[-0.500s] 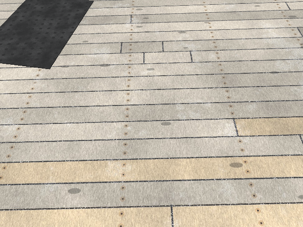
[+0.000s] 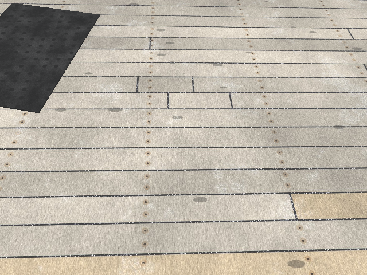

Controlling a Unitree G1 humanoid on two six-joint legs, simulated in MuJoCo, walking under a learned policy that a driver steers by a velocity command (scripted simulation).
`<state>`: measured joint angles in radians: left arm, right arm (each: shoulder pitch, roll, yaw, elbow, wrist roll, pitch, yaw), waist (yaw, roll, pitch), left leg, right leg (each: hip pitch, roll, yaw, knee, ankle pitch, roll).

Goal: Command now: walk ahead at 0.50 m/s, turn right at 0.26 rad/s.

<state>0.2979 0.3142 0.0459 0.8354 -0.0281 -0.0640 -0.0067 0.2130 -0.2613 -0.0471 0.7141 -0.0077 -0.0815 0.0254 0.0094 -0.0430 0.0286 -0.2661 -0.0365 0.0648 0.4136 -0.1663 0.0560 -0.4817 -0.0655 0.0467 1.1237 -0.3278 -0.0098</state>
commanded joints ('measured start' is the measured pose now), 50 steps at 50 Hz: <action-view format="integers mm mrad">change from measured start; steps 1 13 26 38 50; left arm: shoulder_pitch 43 -292 -110 -125 -92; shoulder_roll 49 6 133 150 86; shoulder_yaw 21 5 63 71 64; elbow -47 -196 -240 -231 -251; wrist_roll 1 9 29 10 0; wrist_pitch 16 9 30 92 127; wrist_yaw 6 -47 -6 36 39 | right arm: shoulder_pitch -7 126 30 -113 -85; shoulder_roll -106 -181 -165 -140 -150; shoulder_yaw -33 -55 -34 -25 -41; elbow -27 94 -23 -69 -77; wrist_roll -6 14 1 9 -14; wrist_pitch -37 -1 9 40 66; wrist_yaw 0 -34 -52 -40 -65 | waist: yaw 10 -96 -26 -1 -12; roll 131 66 9 -98 200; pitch -23 74 -118 -153 -84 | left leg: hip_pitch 89 349 -315 -153 123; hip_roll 275 306 110 7 269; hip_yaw -209 61 -142 -165 -218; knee -278 -250 819 237 -91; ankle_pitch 137 346 -266 -47 327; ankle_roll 162 100 -115 -142 140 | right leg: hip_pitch -133 -253 315 228 -111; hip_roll -64 -20 -139 -43 84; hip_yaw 62 -41 264 347 6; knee -5 -495 -779 -702 6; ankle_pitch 104 364 829 359 -95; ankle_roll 18 -26 -314 -187 108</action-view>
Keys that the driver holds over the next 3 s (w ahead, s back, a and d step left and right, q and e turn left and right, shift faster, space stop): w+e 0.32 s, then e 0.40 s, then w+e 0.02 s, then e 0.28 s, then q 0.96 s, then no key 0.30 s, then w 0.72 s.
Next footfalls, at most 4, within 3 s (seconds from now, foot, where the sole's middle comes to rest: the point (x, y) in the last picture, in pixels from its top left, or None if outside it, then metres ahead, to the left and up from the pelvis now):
0.38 right None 0.35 -0.16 -0.78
0.84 left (185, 263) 0.53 0.00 -0.78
1.20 right None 0.35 -0.20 -0.78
1.56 left None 0.48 0.02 -0.78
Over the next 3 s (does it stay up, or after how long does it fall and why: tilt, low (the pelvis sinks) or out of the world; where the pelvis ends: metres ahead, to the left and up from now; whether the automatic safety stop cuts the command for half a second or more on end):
stays up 0.63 -0.15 -0.01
